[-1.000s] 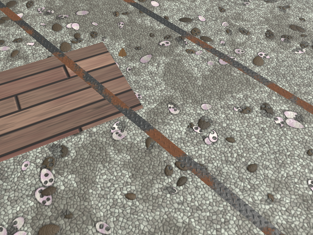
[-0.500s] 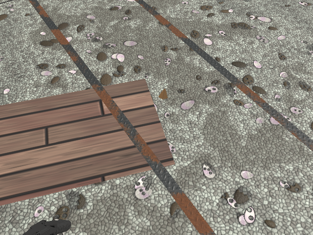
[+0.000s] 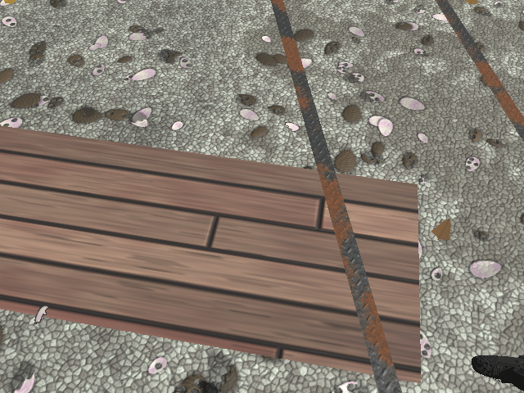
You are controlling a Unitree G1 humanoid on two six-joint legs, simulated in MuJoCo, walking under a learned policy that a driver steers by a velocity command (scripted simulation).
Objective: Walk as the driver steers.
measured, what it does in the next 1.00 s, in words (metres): walks ahead, turning right: right foot, then left foot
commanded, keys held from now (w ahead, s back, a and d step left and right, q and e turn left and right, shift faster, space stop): w+q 0.08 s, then w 0.06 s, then e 0.86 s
